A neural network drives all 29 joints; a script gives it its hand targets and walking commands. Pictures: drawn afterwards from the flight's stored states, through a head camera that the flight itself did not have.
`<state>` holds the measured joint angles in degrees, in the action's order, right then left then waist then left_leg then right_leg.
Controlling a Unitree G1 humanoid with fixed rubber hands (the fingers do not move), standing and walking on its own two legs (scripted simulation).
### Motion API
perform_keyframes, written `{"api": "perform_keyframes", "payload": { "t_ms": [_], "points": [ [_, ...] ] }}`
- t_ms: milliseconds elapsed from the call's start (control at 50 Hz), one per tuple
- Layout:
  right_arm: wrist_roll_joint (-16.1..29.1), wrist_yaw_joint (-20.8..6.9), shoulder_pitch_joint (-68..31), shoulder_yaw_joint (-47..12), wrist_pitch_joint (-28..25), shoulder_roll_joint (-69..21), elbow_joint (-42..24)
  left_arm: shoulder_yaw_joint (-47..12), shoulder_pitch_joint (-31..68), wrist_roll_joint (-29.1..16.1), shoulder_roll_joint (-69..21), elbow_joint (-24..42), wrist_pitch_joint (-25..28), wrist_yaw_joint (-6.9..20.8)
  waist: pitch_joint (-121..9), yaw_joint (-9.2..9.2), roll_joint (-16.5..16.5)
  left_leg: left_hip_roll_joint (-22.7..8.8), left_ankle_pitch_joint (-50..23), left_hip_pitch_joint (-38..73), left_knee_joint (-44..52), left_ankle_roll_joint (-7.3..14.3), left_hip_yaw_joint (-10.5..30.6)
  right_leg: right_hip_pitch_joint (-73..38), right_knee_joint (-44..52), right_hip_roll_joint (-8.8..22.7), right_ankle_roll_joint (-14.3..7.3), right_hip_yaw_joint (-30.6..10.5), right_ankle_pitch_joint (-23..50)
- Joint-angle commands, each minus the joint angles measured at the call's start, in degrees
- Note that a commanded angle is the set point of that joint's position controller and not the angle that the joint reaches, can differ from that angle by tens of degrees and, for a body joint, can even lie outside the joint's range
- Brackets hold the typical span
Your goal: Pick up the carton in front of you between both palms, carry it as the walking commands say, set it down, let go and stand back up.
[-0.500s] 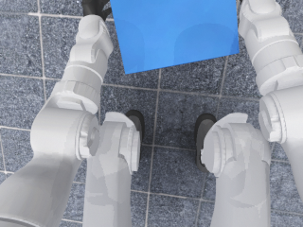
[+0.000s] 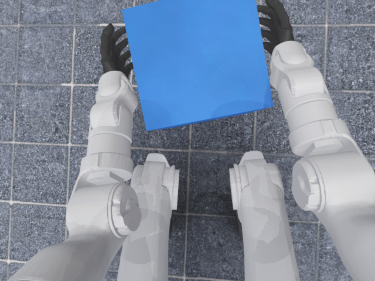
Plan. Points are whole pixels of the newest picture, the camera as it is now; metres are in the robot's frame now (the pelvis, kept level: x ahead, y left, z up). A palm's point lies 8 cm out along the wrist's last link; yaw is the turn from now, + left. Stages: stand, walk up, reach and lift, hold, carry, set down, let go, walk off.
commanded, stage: reach and lift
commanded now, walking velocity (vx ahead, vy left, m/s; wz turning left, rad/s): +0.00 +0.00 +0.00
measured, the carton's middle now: (199, 74) +0.50 -0.01 -0.16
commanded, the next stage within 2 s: none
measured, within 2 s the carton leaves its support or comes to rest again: neither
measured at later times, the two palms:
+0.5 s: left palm (59, 47) +0.47 +0.15 +0.08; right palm (331, 17) +0.48 -0.16 +0.07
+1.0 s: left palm out of the picture +0.43 +0.15 +0.24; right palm out of the picture +0.43 -0.15 +0.23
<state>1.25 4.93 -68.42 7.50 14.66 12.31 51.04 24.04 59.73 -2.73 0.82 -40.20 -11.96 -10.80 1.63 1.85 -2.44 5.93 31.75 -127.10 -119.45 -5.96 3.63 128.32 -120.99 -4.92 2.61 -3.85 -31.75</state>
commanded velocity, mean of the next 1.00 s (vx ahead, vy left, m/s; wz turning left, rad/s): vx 0.00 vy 0.00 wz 0.00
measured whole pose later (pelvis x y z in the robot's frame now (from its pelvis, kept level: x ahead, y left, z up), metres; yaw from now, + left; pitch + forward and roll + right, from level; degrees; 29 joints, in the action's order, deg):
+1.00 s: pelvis +0.07 +0.00 +0.27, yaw -2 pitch +26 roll +0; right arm -10.5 2.6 -30.8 18.0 16.8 -3.9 38.1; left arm 22.4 29.6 9.3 -7.4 -35.3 -15.6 -4.6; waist -13.4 1.2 -0.7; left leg 5.4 25.9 -66.9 -66.5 -2.3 7.2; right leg 67.3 -66.9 -5.1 1.6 -6.7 -25.8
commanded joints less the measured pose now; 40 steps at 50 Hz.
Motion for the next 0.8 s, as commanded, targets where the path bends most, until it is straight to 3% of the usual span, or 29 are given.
{"api": "perform_keyframes", "payload": {
  "t_ms": [0, 100, 200, 500, 780],
  "points": [
    [1.2, -14.1, -30.5, -17.5, 1.0, -65.6, -7.6, -28.4, 41.6, 0.3, -56.1, 3.8, -3.4, 16.1, -62.9, 1.45, 8.1, 4.6, -7.0, 28.0, 14.2, 3.7, -11.1, -37.9, 17.8, -4.0, -1.7, 7.7, 7.9],
    [-4.0, -15.4, -29.2, -10.0, 1.9, -66.0, -2.1, -22.8, 39.9, 5.0, -58.0, -1.2, -5.0, 17.6, -58.8, 0.95, 6.6, 4.5, -4.9, 29.5, 20.0, 3.9, -10.0, -36.9, 23.1, -4.4, -2.4, 7.5, 4.6],
    [-6.6, -15.9, -27.6, -6.9, 2.0, -66.6, -1.2, -21.4, 37.3, 6.9, -60.1, -2.7, -5.7, 18.9, -61.4, -0.10, 5.1, 4.7, -5.6, 33.9, 24.9, 3.7, -9.5, -40.8, 27.6, -4.5, -2.6, 7.5, 5.7],
    [-1.9, -16.3, -18.1, -18.6, 3.3, -73.7, -12.8, -33.3, 24.9, 2.6, -66.6, 2.7, -6.9, 20.0, -68.5, -0.51, 4.8, 4.8, -13.3, 51.4, 36.7, 3.1, -7.2, -58.8, 38.5, -5.0, -1.4, 6.8, 13.8],
    [-3.4, -15.6, -3.2, -18.8, 1.7, -75.8, -12.4, -34.0, 9.0, 4.6, -67.1, 0.4, -5.5, 20.2, -54.6, -0.77, 3.6, 3.9, -14.9, 66.4, 51.8, 3.6, -4.0, -73.3, 53.5, -4.3, -1.6, 3.5, 15.9]
  ]
}}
